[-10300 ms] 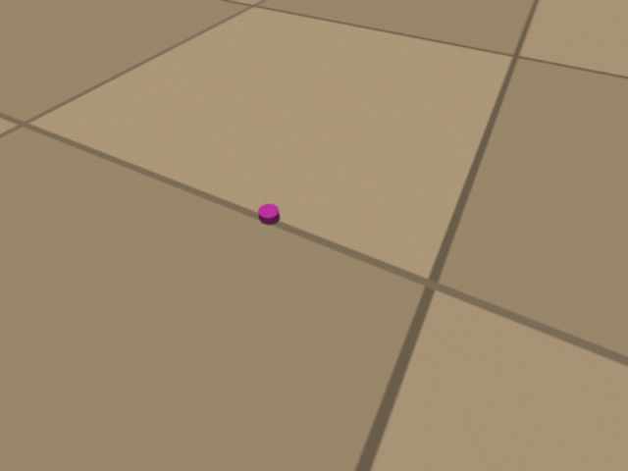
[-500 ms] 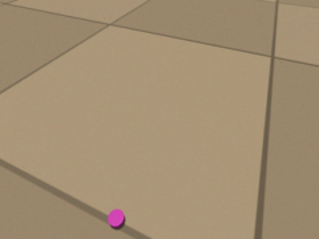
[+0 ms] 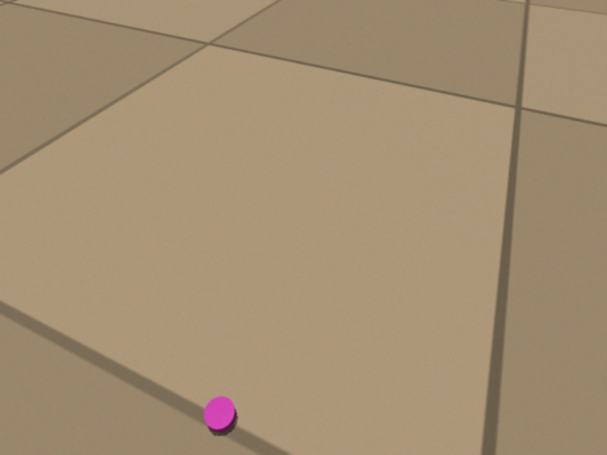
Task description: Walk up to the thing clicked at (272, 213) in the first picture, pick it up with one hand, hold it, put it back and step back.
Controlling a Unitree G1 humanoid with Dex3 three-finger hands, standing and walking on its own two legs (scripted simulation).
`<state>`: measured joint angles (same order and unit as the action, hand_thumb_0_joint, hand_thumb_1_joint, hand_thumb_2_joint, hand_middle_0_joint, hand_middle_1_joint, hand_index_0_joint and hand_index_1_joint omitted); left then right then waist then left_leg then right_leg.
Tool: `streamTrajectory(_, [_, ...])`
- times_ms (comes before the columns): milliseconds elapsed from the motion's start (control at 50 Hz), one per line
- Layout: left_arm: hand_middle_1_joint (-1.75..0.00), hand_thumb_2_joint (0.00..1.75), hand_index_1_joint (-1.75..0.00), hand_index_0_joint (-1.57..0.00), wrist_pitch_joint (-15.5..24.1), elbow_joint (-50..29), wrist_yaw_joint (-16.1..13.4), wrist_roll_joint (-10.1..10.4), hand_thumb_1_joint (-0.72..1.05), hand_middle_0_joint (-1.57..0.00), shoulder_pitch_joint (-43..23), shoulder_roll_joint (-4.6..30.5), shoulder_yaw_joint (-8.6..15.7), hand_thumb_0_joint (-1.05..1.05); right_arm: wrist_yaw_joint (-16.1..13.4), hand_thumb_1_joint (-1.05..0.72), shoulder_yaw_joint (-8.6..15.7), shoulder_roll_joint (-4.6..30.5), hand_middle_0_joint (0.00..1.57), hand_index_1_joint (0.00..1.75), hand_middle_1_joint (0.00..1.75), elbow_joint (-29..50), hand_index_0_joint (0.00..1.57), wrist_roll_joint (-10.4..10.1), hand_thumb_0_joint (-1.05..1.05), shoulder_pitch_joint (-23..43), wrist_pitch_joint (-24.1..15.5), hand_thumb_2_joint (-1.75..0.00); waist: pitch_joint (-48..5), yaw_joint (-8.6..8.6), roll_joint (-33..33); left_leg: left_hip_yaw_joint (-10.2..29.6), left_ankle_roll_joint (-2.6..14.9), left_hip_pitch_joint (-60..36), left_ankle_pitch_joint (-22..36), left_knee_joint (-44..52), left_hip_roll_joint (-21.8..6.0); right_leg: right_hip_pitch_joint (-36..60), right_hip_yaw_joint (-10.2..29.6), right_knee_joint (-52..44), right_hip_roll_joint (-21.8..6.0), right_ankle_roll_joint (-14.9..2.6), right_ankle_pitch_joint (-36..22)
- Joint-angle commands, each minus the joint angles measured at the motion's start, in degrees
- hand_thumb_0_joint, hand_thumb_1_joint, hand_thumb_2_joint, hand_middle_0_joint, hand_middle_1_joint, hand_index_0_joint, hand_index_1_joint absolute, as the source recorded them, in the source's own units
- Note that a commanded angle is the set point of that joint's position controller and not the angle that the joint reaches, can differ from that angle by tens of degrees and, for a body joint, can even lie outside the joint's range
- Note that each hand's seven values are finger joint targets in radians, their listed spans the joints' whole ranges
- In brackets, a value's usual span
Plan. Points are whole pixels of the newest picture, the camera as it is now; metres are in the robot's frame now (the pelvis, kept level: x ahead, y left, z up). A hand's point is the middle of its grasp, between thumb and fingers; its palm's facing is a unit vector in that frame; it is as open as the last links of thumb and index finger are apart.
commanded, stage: stand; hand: left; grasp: from above
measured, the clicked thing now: (220, 414) +0.42 +0.24 -0.77
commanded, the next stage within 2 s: rise first in 0.48 s
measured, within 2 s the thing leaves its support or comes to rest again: neither
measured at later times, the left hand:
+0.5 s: hand out of the picture +0.07 +0.26 -0.16, palm faces -0.03 -0.94 -0.35, open 7.4 cm
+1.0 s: hand out of the picture +0.12 +0.26 -0.19, palm faces -0.08 -0.91 -0.40, open 12.3 cm
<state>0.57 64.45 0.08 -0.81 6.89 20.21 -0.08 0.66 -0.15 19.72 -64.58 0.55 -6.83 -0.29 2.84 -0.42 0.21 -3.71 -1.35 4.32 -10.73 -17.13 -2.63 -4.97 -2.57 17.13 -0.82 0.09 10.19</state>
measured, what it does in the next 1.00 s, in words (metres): stands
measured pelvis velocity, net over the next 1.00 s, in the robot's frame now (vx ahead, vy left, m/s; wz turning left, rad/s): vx -0.02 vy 0.01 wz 0.01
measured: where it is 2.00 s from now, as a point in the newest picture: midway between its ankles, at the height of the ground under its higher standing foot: outside the picture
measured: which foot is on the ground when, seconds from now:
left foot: down 0.00-1.00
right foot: down 0.00-1.00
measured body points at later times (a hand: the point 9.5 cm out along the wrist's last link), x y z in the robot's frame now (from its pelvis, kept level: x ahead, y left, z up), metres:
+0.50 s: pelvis +0.00 +0.00 +0.00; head +0.01 +0.00 +0.45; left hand +0.07 +0.30 -0.13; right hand +0.07 -0.30 -0.13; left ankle -0.02 +0.13 -0.75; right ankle -0.01 -0.12 -0.75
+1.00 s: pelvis -0.02 +0.01 -0.04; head +0.04 +0.02 +0.41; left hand +0.13 +0.31 -0.16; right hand +0.08 -0.25 -0.15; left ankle -0.02 +0.13 -0.75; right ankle -0.01 -0.12 -0.75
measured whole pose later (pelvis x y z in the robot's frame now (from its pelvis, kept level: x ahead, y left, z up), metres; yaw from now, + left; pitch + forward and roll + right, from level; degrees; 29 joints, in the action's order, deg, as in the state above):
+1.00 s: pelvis -0.02 +0.01 -0.04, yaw +1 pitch +9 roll -1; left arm -4.7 50.9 -0.2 -10.5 2.5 18.5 8.2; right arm -0.5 1.5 13.4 -39.6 -1.4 -15.2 -3.4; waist -1.7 -2.3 0.4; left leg -2.4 -0.4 31.5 -20.3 -42.7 -2.7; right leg -31.2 -2.9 41.5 -2.0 0.4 19.3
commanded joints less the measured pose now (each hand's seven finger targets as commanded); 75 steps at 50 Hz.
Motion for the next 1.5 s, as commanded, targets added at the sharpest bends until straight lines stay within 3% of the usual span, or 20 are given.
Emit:
streamTrajectory(0, [-0.3, 0.9, -0.3, -0.2, 1.4, -3.4, -0.7, 0.2, 0.9, -0.2, -1.8, 12.2, 2.3, 0.0, -1.1, -0.9, 2.5, 12.5, 0.2, 0.3, 0.3, 3.4, 0.2, 0.2, 0.0, 2.2, -1.3, -0.9, -4.1, 0.24, -0.7, 5.4, 2.09, -1.0, 9.3, 2.1, -6.3, 0.0, 6.0, -2.1, -7.6, -1.23, -11.7])
streamTrajectory(560, [-0.34, 0.97, -0.36, -0.17, 1.3, -3.7, -0.7, 0.2, 0.82, -0.19, -2.2, 12.5, 2.3, 0.0, -1.1, -0.94, 2.6, 12.4, 0.2, 0.3, 0.3, 3.3, 0.2, 0.2, 0.0, 2.5, -1.4, -0.92, -4.4, 0.16, -1.2, 5.5, 2.13, -0.7, 8.9, 2.7, -6.3, 0.5, 6.0, -2.0, -7.8, -1.24, -10.6])
streamTrajectory(580, [-0.42, 1.02, -0.44, -0.15, 6.5, -23.8, -1.6, 3.0, 0.74, -0.19, -22.3, 2.9, 2.9, 0.0, -2.3, -1.0, 0.3, 3.0, 0.2, 0.3, 0.3, 19.3, 0.2, -3.8, 0.0, 0.7, -3.9, -0.92, 1.2, -6.45, -2.5, -0.2, 2.05, 7.8, 3.1, -2.2, 2.5, -12.5, 1.6, 2.1, 0.3, -0.57, -6.3])
streamTrajectory(600, [-0.5, 0.99, -0.52, -0.15, 5.5, -18.3, -1.8, 2.8, 0.66, -0.18, -26.9, 5.5, 3.7, 0.0, -2.8, -0.95, 0.3, 4.4, 0.2, 0.3, 0.3, 16.4, 0.2, -4.0, 0.0, -1.9, -3.6, -0.91, -0.4, -4.37, 0.9, 0.1, 2.46, 7.5, 0.5, -2.6, 2.6, -9.6, 0.9, 1.6, 0.2, -0.33, -2.4])
streamTrajectory(620, [-0.58, 0.96, -0.6, -0.14, 3.6, -10.2, -1.9, 1.0, 0.58, -0.16, -16.5, 12.3, 7.4, 0.0, -3.3, -0.92, 1.6, 6.4, 0.2, 0.3, 0.3, 16.5, 0.2, -4.0, 0.0, -4.1, -3.1, -0.91, -0.7, -2.31, 0.8, -0.2, 2.29, 8.9, 0.2, -3.7, 2.6, -9.8, 0.5, 2.4, 0.4, -0.7, -0.6])
streamTrajectory(640, [-0.66, 0.97, -0.68, -0.14, 2.3, -4.9, -1.1, -0.3, 0.5, -0.15, -13.7, 12.3, 8.0, 0.0, -3.3, -0.93, 2.5, 6.7, 0.2, 0.3, 0.3, 17.4, 0.2, -3.6, 0.0, -5.1, -2.8, -0.91, -2.6, -2.32, 2.9, 0.1, 2.46, 10.7, 0.6, -5.8, 2.9, -10.8, 0.4, 3.8, 0.5, -0.87, -0.5])
streamTrajectory(680, [-0.82, 0.97, -0.84, -0.1, 2.8, -6.7, 0.6, -3.2, 0.34, -0.09, -17.4, 13.5, 9.7, 0.0, -3.3, -0.93, 4.1, 6.3, 0.2, 0.3, 0.3, 20.6, 0.2, -2.3, 0.0, -6.2, -3.4, -0.91, -9.8, -1.16, 2.2, 0.5, 2.53, 11.9, 3.1, -10.2, 2.9, -11.2, 0.7, 8.7, 0.1, -0.91, -3.7])
streamTrajectory(700, [-0.9, 0.97, -0.92, -0.08, 2.1, -3.5, 1.0, -5.1, 0.26, -0.06, -9.4, 13.6, 11.5, 0.0, -3.0, -0.93, 4.7, 5.9, 0.2, 0.3, 0.3, 20.7, 0.2, -1.8, 0.0, -8.2, -3.5, -0.91, -13.1, 0.61, 0.6, 0.8, 2.08, 13.2, 5.4, -11.9, 3.3, -10.4, 0.6, 11.1, -0.1, -1.13, -5.6])
streamTrajectory(740, [-1.06, 1.0, -1.03, -0.04, 1.5, -6.8, 1.2, -6.6, 0.1, -0.01, -5.3, 11.9, 11.5, 0.0, -2.6, -0.91, 5.1, 5.3, 0.2, 0.3, 0.3, 24.4, 0.2, -1.6, 0.0, -8.5, -3.8, -0.9, -16.4, 2.09, -2.8, 0.5, 1.63, 14.7, 7.2, -14.0, 4.0, -10.1, 0.8, 13.5, -0.1, -1.4, -6.8])
streamTrajectory(800, [-1.08, 1.01, -1.06, -0.04, -1.4, -11.7, 0.3, -7.9, -0.14, -0.01, -5.3, 9.8, 10.7, 0.0, -2.5, -0.89, 5.3, 4.5, 0.2, 0.3, 0.3, 27.6, 0.2, -2.1, 0.0, -8.0, -4.0, -0.9, -16.3, 0.74, -2.5, 0.8, 1.6, 15.6, 7.3, -14.9, 4.0, -12.2, 0.5, 14.0, 0.3, -1.22, -6.6])
streamTrajectory(900, [-1.08, 0.99, -1.08, -0.07, -4.4, -17.5, -1.1, -9.4, -0.51, -0.06, -5.6, 9.3, 11.1, 0.0, -2.2, -0.88, 5.3, 3.9, 0.2, 0.3, 0.3, 32.0, 0.2, -2.0, 0.0, -6.1, -5.1, -0.9, -13.7, -0.05, -0.7, 1.6, 1.59, 21.6, 1.1, -19.8, 3.0, -20.3, -0.2, 18.3, 0.8, -1.17, 1.1])
streamTrajectory(1020, [-1.07, 1.01, -1.08, -0.06, -3.8, -25.0, -1.3, -11.6, -0.57, -0.06, -2.8, 8.4, 11.4, 0.0, -2.1, -0.87, 5.9, 3.2, 0.2, 0.3, 0.3, 33.3, 0.2, -1.2, 0.0, -7.8, -7.4, -0.89, -16.9, -0.73, -2.1, 2.6, 1.37, 28.5, -1.5, -28.5, 2.1, -29.4, -0.3, 27.9, 1.0, -1.11, 3.8])
streamTrajectory(1040, [-1.07, 1.02, -1.08, -0.05, -3.4, -30.8, -1.2, -12.1, -0.58, -0.06, -4.9, 8.6, 10.8, 0.0, -2.2, -0.87, 5.9, 3.1, 0.2, 0.3, 0.3, 35.2, 0.2, -1.2, 0.0, -6.5, -8.0, -0.89, -17.9, -0.72, -4.2, 3.0, 1.24, 29.0, -3.2, -29.2, 1.9, -31.1, -0.2, 29.1, 0.8, -1.23, 5.4])
streamTrajectory(1080, [-1.07, 1.01, -1.08, -0.05, -4.2, -30.4, -1.5, -13.2, -0.58, -0.06, 1.0, 8.0, 11.5, 0.0, -2.4, -0.85, 6.1, 3.0, 0.2, 0.3, 0.3, 35.3, 0.2, -1.1, 0.0, -7.2, -8.6, -0.89, -19.6, -0.44, -3.2, 3.1, 1.3, 30.8, -1.5, -31.7, 1.8, -32.1, -0.3, 31.4, 0.9, -1.13, 4.0])
streamTrajectory(1180, [-1.07, 1.01, -1.08, -0.04, -6.2, -38.8, -2.0, -15.1, -0.58, -0.06, 3.9, 8.3, 11.6, 0.0, -2.6, -0.87, 6.0, 2.9, 0.2, 0.3, 0.3, 37.3, 0.2, -1.0, 0.0, -5.9, -9.7, -0.89, -20.7, -0.76, -4.8, 4.7, 1.14, 34.2, -4.6, -34.7, 1.1, -37.0, -0.2, 35.5, 0.8, -1.08, 6.9])
streamTrajectory(1220, [-1.08, 1.0, -1.09, -0.05, -6.8, -39.2, -2.2, -16.4, -0.58, -0.05, 0.9, 7.8, 10.1, 0.0, -2.6, -0.87, 5.8, 3.0, 0.2, 0.3, 0.3, 37.4, 0.2, -1.1, 0.0, -5.8, -10.3, -0.89, -19.7, -2.29, -3.8, 5.2, 1.29, 36.9, -6.8, -36.5, 0.9, -40.0, 0.0, 37.1, 0.7, -0.95, 8.2])
streamTrajectory(1300, [-1.09, 0.99, -1.09, -0.05, -4.9, -35.4, -2.5, -20.8, -0.56, -0.05, -5.3, 8.2, 9.5, 0.0, -2.5, -0.86, 5.4, 3.1, 0.2, 0.3, 0.3, 37.1, 0.2, -0.5, 0.0, -4.7, -11.9, -0.89, -20.1, -3.31, -3.9, 5.3, 1.4, 45.0, -11.4, -44.2, 1.0, -50.5, 0.2, 44.9, 0.6, -1.13, 12.5])
streamTrajectory(1340, [-1.1, 0.97, -1.09, -0.04, -2.7, -33.6, -3.2, -24.0, -0.53, -0.04, -7.7, 9.6, 10.1, 0.0, -2.0, -0.84, 5.4, 3.4, 0.2, 0.3, 0.3, 36.8, 0.2, -0.4, 0.0, -4.4, -12.7, -0.88, -22.8, -2.55, -4.3, 4.9, 1.47, 49.5, -11.7, -49.0, 1.6, -54.5, 0.5, 49.4, 0.3, -1.24, 12.9])
streamTrajectory(1420, [-1.1, 0.98, -1.1, -0.05, 1.7, -31.5, -4.9, -29.5, -0.53, -0.05, -10.2, 10.4, 8.8, 0.0, -1.1, -0.84, 5.9, 4.7, 0.2, 0.3, 0.3, 35.8, 0.2, -0.8, 0.0, -3.8, -13.9, -0.88, -30.8, -1.91, -5.5, 5.9, 1.08, 54.5, -8.5, -56.5, 1.7, -62.4, 0.4, 58.9, 0.3, -1.63, 10.9])
streamTrajectory(1480, [-1.1, 1.0, -1.1, -0.04, 3.5, -33.0, -7.1, -33.3, -0.52, -0.04, -14.1, 14.0, 10.0, 0.0, -0.6, -0.83, 6.7, 5.6, 0.2, 0.3, 0.3, 34.7, 0.2, -0.9, 0.0, -3.5, -13.7, -0.88, -36.7, -1.39, -7.7, 6.4, 0.89, 56.3, -5.3, -61.9, 1.6, -68.3, 0.4, 64.6, -0.1, -1.8, 9.2])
